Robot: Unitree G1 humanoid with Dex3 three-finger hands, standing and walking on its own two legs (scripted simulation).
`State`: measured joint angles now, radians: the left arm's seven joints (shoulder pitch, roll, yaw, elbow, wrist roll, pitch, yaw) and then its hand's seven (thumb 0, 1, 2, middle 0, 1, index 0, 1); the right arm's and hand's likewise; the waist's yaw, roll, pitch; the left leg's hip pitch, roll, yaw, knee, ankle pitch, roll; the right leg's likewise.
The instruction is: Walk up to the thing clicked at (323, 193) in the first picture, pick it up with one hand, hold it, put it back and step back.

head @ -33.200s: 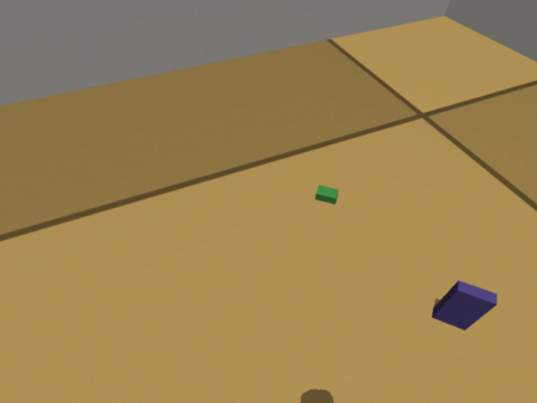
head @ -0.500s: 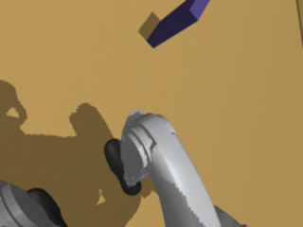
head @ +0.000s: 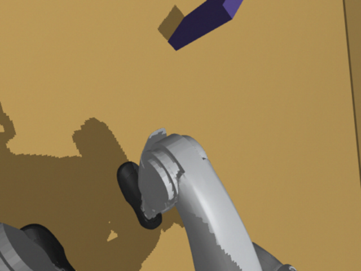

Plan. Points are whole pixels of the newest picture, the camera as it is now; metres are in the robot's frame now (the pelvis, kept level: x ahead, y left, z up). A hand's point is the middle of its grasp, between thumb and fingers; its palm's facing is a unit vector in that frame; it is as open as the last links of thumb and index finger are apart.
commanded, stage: rest palm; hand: left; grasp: from above
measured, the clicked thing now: out of the picture +0.48 +0.37 -0.30
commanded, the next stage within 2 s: close in 0.24 s
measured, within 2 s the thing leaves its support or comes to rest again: neither
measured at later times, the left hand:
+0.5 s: hand out of the picture +0.46 +0.38 -0.28, palm faces -0.24 -0.38 -0.89, open 13.7 cm
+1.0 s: hand out of the picture +0.47 +0.38 -0.27, palm faces -0.22 -0.38 -0.90, open 13.4 cm
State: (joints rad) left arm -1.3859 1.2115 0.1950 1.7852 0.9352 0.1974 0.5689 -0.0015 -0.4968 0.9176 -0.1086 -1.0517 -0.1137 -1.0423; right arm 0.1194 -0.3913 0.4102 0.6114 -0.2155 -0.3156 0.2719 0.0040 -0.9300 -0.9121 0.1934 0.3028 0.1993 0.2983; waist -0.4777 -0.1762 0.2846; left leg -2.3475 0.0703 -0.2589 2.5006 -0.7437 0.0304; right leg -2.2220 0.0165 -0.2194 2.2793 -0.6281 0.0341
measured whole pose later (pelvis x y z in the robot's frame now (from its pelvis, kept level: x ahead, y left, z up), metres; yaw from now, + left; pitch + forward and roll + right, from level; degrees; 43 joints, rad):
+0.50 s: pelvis +0.00 +0.00 +0.00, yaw +0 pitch +31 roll -17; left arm -1.38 1.23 0.18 1.77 0.92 0.20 0.56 0.00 -0.45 0.90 -0.12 -1.07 -0.13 -1.05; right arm 0.11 -0.39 0.43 0.59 -0.22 -0.29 0.26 0.01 -0.93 -0.91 0.19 0.30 0.20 0.30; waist -0.47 -0.18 0.30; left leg -2.35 0.07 -0.26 2.50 -0.73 0.04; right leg -2.22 0.02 -0.22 2.27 -0.62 0.04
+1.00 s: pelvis +0.00 +0.00 +0.00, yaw -1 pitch +32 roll -17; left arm -1.40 1.23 0.20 1.75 0.91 0.23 0.57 0.00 -0.40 0.87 -0.13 -1.07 -0.15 -1.04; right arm 0.11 -0.40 0.43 0.57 -0.22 -0.27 0.26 0.01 -0.92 -0.90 0.19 0.30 0.20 0.30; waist -0.49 -0.18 0.30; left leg -2.35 0.07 -0.26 2.49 -0.74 0.03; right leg -2.22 0.02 -0.22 2.26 -0.62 0.04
